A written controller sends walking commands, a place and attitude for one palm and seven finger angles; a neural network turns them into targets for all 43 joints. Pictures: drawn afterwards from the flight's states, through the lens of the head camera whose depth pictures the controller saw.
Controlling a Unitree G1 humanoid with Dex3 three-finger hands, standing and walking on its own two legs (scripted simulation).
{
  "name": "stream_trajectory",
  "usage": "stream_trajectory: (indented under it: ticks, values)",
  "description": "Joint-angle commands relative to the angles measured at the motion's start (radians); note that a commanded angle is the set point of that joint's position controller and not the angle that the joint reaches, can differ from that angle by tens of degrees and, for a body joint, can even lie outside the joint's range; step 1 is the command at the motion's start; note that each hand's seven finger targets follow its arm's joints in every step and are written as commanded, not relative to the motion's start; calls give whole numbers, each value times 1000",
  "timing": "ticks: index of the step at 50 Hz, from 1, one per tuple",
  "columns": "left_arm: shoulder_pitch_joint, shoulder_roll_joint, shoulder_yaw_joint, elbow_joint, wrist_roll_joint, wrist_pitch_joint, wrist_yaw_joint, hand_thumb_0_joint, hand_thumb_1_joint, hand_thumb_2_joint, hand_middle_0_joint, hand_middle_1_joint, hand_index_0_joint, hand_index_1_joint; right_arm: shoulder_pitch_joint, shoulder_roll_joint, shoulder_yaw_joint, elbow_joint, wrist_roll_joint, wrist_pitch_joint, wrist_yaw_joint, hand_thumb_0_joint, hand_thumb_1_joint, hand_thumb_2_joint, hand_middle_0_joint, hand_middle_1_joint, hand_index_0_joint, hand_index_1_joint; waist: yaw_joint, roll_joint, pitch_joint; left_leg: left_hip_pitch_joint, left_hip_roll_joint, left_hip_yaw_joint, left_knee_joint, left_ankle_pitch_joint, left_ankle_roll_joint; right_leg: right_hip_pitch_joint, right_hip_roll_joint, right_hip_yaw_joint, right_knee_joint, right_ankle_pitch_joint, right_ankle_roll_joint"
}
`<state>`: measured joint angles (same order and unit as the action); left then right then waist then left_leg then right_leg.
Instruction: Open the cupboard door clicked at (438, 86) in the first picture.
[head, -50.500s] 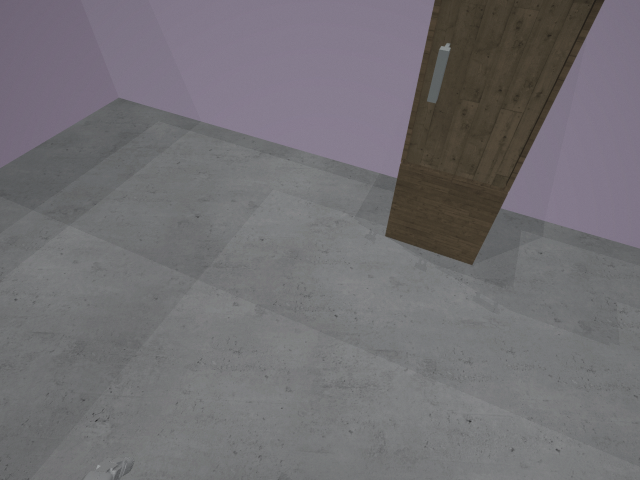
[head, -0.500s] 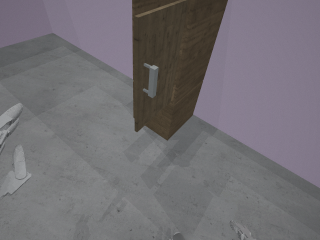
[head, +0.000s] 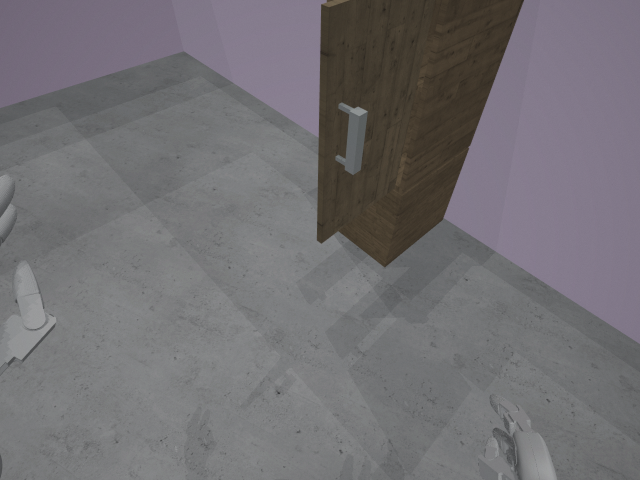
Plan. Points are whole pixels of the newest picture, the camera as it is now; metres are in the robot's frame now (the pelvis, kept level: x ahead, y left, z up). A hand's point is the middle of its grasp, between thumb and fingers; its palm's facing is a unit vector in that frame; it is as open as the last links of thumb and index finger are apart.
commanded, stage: stop stepping back and stand still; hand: left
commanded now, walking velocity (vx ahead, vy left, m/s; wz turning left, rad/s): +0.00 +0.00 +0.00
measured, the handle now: (348, 138) +0.77 +0.00 -0.01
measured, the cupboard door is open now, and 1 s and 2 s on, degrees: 92 92 92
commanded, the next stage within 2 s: let the arm hang, fingers relaxed in 0.62 s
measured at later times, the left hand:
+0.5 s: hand (70, 276) +0.25 +0.26 +0.18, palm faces +0.41 -0.74 -0.53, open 7.4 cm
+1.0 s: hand out of the picture +0.11 +0.21 -0.15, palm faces -0.03 -0.98 -0.22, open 7.4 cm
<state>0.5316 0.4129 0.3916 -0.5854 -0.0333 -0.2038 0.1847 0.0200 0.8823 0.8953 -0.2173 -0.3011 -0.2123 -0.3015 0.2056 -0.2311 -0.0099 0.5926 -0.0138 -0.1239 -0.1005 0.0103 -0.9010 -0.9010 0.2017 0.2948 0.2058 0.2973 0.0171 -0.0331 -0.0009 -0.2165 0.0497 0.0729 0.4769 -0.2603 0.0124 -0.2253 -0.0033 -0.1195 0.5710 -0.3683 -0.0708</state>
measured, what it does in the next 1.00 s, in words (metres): steps on the spot: left foot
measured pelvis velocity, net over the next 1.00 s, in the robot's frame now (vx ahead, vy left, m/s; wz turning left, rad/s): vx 0.02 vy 0.02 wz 0.01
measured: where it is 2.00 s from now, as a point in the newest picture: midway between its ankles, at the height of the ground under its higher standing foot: outside the picture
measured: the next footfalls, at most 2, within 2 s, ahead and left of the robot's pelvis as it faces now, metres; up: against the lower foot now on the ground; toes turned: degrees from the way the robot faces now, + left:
left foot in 0.40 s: +0.10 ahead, +0.13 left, +0.00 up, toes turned +4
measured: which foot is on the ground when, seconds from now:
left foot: down 0.00-0.20, up 0.22-0.38, down 0.40-1.00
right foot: down 0.00-1.00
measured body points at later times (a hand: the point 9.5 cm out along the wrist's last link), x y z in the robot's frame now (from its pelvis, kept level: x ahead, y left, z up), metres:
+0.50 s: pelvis +0.05 +0.00 +0.00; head +0.07 -0.01 +0.45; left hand +0.22 +0.29 +0.21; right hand +0.20 -0.25 -0.10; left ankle +0.06 +0.13 -0.73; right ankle -0.01 -0.07 -0.73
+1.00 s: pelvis +0.02 +0.02 +0.00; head +0.04 +0.03 +0.45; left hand +0.11 +0.26 -0.13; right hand +0.12 -0.23 -0.13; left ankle +0.06 +0.13 -0.73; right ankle -0.01 -0.07 -0.73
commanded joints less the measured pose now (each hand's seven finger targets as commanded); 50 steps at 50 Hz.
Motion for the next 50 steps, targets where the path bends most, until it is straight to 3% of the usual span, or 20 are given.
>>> stream_trajectory:
  ticks: [1, 4, 7, 9, 10, 11, 14, 18, 21, 24, 29, 35, 36, 37, 38, 40, 43, 44, 49, 50]
  values:
    - [-23, 178, 173, -123, -15, -64, 23, 0, 900, 900, -200, -300, -200, -300, -36, -96, -47, -138, 20, -29, 24, 0, -900, -900, 200, 300, 200, 300, -25, 241, -111, 291, 275, -338, -112, 514, 151, -261, 8, 76, 221, -147, 77]
    - [-26, 176, 169, -40, 1, -36, 1, 0, 900, 900, -200, -300, -200, -300, -36, -96, -39, -104, 14, -24, 29, 0, -900, -900, 200, 300, 200, 300, -39, 266, -2, 109, 188, -150, -59, 549, 100, -131, 3, 21, 22, -9, 77]
    - [44, 164, 148, -37, 4, -29, -12, 0, 900, 900, -200, -300, -200, -300, -45, -98, -38, -123, 29, -17, 41, 0, -900, -900, 200, 300, 200, 300, -28, 108, -66, -71, 99, -39, 80, 390, 41, 173, -20, 68, -133, 383, 62]
    - [72, 170, 150, -53, -12, -23, -16, 0, 900, 900, -200, -300, -200, -300, -54, -85, -51, -138, 41, -4, 53, 0, -900, -900, 200, 300, 200, 300, -33, -180, -106, -203, -26, 7, 314, 25, -22, 251, -220, 336, -150, 819, -22]
    - [75, 188, 165, -72, -11, -36, -12, 0, 900, 900, -200, -300, -200, -300, -71, -89, -50, -146, 47, 4, 57, 0, -900, -900, 200, 300, 200, 300, -24, -214, -118, -286, -42, -37, 429, -204, -26, 303, -297, 398, -149, 1006, -31]
    - [78, 217, 197, -88, -9, -52, -5, 0, 900, 900, -200, -300, -200, -300, -75, -76, -39, -136, 41, 9, 55, 0, -900, -900, 200, 300, 200, 300, -14, -156, -136, -313, -22, -68, 451, -253, -17, 343, -317, 367, -136, 1013, -42]
    - [50, 233, 225, -195, 1, -79, 10, 0, 900, 900, -200, -300, -200, -300, -99, -42, -10, -152, 23, 9, 39, 0, -900, -900, 200, 300, 200, 300, -15, -28, -124, -243, -11, -32, 239, -138, -12, 301, -254, 258, -111, 875, -69]
    - [33, 216, 212, -186, -14, -76, 23, 0, 900, 900, -200, -300, -200, -300, -73, -59, -24, -130, 17, 0, 25, 0, -900, -900, 200, 300, 200, 300, -24, 10, -132, 32, -39, 0, -18, 218, -13, 165, -163, 174, -97, 644, 14]
    - [67, 186, 187, -115, -17, -64, 7, 0, 900, 900, -200, -300, -200, -300, -68, -98, -48, -135, 34, 4, 27, 0, -900, -900, 200, 300, 200, 300, -10, 114, -105, 136, 125, -162, -33, 457, 54, 18, -61, 131, -47, 299, 92]
    - [54, 167, 170, -24, -4, -48, -7, 0, 900, 900, -200, -300, -200, -300, -66, -87, -38, -116, 35, 17, 29, 0, -900, -900, 200, 300, 200, 300, -25, 142, -44, 22, 108, -117, -13, 473, 37, 61, -47, 140, -118, 410, 83]
    - [23, 162, 132, -51, -7, -34, -15, 0, 900, 900, -200, -300, -200, -300, -65, -89, -39, -131, 36, 23, 38, 0, -900, -900, 200, 300, 200, 300, -30, 0, -116, 7, 40, -44, 58, 378, 0, 139, -123, 191, -144, 664, 62]
    - [54, 236, 199, -209, -20, -34, -6, 0, 900, 900, -200, -300, -200, -300, -89, -85, -27, -167, 31, 23, 29, 0, -900, -900, 200, 300, 200, 300, -16, 125, -165, 67, 52, -65, 5, 446, 6, 134, -86, 157, -132, 556, 69]
    - [-68, 18, -292, 655, 73, 109, -151, 0, 900, 900, -200, -300, -200, -300, -152, -267, -68, 55, 25, -22, 115, 0, -900, -900, 200, 300, 200, 300, -56, 115, -63, -28, 76, -89, 131, 497, 24, -19, -142, 93, 13, 599, 47]
    - [-48, -8, -272, 708, 63, 172, -172, 0, 900, 900, -200, -300, -200, -300, -59, -230, -74, 71, 17, 24, 113, 0, -900, -900, 200, 300, 200, 300, -36, 112, -128, -4, 84, -97, 98, 436, 35, -14, -113, 152, -7, 457, 37]
    - [-38, -31, -277, 706, 62, 192, -178, 0, 900, 900, -200, -300, -200, -300, -43, -211, -62, 59, 15, 43, 108, 0, -900, -900, 200, 300, 200, 300, -34, 138, -99, -41, 102, -109, 78, 334, 45, -30, -103, 132, -15, 323, 47]
    - [-128, -20, -293, 802, 69, 185, -185, 0, 900, 900, -200, -300, -200, -300, -65, -200, -41, 66, 1, 62, 111, 0, -900, -900, 200, 300, 200, 300, -11, 24, -76, -170, 116, -175, 28, 204, 69, 7, -77, 125, -15, 190, 46]
    - [-223, 26, -304, 962, 69, 170, -185, 0, 900, 900, -200, -300, -200, -300, -62, -207, -33, 93, -7, 79, 105, 0, -900, -900, 200, 300, 200, 300, -23, -240, -97, -74, 42, -127, 104, 224, 35, 13, -162, 199, -104, 408, 1]
    - [-259, 27, -310, 1023, 66, 173, -182, 0, 900, 900, -200, -300, -200, -300, -55, -206, -33, 110, -9, 89, 104, 0, -900, -900, 200, 300, 200, 300, -31, -260, -83, -51, 24, -113, 105, 212, 26, 4, -180, 196, -108, 460, -14]
    - [-262, -37, -355, 1286, 46, 203, -163, 0, 900, 900, -200, -300, -200, -300, -46, -140, 2, 228, -14, 120, 100, 0, -900, -900, 200, 300, 200, 300, -21, 117, -23, -24, 61, -164, -48, 252, 39, 37, -106, 158, -133, 180, 37]
    - [-248, -38, -358, 1336, 46, 203, -161, 0, 900, 900, -200, -300, -200, -300, -41, -133, 6, 251, -12, 123, 100, 0, -900, -900, 200, 300, 200, 300, -12, 137, -17, -43, 58, -171, -62, 227, 37, 70, -102, 157, -155, 157, 36]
